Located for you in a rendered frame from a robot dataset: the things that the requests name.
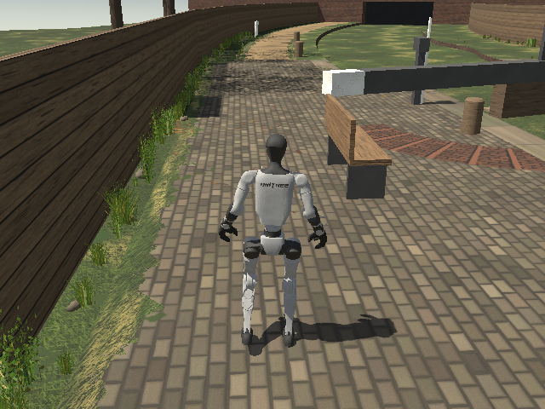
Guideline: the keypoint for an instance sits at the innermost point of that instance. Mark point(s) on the right robot upper arm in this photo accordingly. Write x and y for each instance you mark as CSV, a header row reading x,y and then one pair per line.
x,y
306,194

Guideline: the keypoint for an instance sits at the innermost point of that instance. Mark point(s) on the robot right forearm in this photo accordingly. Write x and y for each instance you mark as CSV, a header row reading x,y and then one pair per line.
x,y
316,223

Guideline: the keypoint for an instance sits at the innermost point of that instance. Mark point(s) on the robot torso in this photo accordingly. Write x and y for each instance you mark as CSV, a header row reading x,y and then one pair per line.
x,y
273,200

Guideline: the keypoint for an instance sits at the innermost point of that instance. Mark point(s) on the right robot hand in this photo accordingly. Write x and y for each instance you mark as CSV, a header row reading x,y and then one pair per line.
x,y
323,239

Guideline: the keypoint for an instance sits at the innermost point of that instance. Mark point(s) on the left robot upper arm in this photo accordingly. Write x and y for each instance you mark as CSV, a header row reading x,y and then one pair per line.
x,y
247,178

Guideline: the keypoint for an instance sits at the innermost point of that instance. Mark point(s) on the left robot hand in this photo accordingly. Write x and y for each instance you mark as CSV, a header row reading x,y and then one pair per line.
x,y
222,232

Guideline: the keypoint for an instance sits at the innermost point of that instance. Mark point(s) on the robot left forearm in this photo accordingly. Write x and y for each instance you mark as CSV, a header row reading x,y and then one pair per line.
x,y
229,218

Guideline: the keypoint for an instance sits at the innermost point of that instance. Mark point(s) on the humanoid robot head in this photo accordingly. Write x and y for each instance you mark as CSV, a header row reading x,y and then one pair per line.
x,y
276,146

